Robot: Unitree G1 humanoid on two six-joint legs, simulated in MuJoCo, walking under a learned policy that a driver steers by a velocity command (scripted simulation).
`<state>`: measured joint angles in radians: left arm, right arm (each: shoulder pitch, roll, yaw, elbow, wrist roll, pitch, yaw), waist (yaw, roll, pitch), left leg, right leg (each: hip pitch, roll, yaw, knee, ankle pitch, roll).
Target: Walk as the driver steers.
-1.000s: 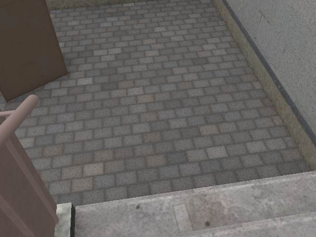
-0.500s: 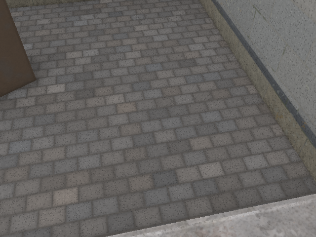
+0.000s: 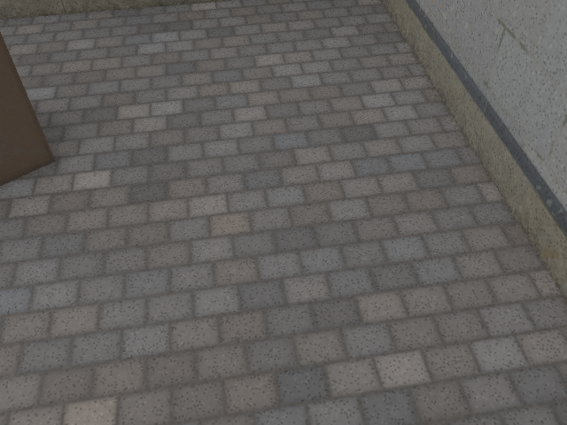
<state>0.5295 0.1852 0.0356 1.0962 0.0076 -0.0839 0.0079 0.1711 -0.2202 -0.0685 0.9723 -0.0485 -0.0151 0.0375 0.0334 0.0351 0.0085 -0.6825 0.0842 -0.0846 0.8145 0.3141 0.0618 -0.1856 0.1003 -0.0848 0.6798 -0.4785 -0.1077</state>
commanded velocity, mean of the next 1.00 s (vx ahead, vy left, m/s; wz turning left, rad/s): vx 0.50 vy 0.00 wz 0.13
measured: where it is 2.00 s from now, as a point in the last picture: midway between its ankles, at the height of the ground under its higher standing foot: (269, 335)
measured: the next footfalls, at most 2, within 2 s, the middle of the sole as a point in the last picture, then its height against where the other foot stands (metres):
left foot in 0.22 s outside the picture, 0.16 m lower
right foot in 0.80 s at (337, 420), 0.16 m lower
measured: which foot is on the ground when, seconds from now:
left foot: up 0.00-0.20, down 0.22-0.80, up 0.82-1.00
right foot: down 0.00-0.24, up 0.26-0.78, down 0.80-1.00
